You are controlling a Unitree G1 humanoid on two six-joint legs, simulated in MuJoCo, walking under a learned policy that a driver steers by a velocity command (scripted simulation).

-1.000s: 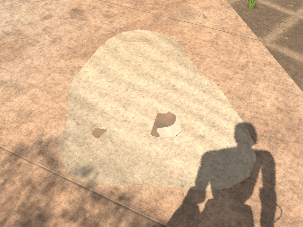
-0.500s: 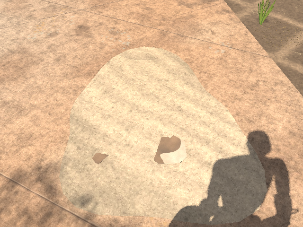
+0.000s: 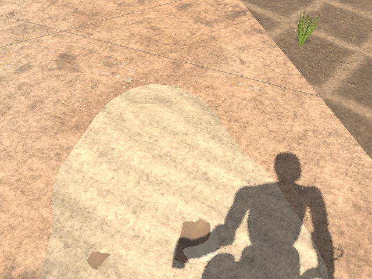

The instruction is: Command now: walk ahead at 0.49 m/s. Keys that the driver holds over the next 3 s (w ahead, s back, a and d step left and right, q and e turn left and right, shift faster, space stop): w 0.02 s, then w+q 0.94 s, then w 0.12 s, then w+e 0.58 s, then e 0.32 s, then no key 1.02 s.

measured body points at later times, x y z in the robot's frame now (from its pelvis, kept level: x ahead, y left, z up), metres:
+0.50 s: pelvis +0.27 -0.07 +0.00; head +0.28 -0.07 +0.45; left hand +0.27 +0.21 -0.12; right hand +0.42 -0.32 -0.13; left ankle +0.26 +0.10 -0.65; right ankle +0.29 -0.16 -0.74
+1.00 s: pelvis +0.49 +0.08 -0.01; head +0.52 +0.11 +0.44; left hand +0.48 +0.39 -0.12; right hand +0.71 -0.11 -0.11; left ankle +0.49 +0.15 -0.74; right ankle +0.56 -0.09 -0.65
